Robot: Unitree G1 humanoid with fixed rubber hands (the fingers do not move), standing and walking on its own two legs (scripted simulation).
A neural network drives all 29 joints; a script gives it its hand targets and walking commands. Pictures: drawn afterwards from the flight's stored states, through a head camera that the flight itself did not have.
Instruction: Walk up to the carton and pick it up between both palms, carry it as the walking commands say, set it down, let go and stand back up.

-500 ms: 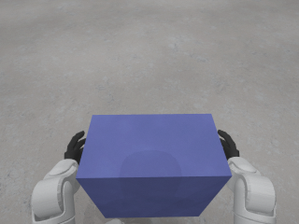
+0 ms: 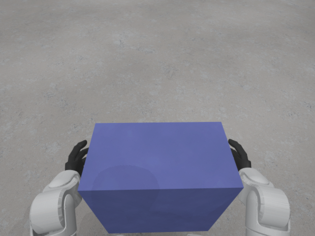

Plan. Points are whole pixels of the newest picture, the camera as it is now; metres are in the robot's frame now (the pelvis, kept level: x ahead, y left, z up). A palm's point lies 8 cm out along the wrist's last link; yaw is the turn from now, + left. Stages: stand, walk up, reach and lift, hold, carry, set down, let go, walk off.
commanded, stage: carry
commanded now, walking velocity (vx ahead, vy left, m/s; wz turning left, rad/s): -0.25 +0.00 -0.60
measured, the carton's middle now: (158, 183) +0.24 +0.02 +0.01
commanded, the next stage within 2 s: none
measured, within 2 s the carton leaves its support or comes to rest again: neither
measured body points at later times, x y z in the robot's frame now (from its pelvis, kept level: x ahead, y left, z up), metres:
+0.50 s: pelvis -0.15 -0.03 +0.00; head -0.16 -0.02 +0.45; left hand +0.12 +0.12 +0.07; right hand +0.07 -0.25 +0.07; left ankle -0.10 +0.08 -0.72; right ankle -0.13 -0.14 -0.70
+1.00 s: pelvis -0.23 -0.03 +0.00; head -0.24 -0.02 +0.45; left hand +0.06 +0.10 +0.06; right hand -0.01 -0.26 +0.07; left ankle -0.10 +0.08 -0.72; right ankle -0.15 -0.14 -0.71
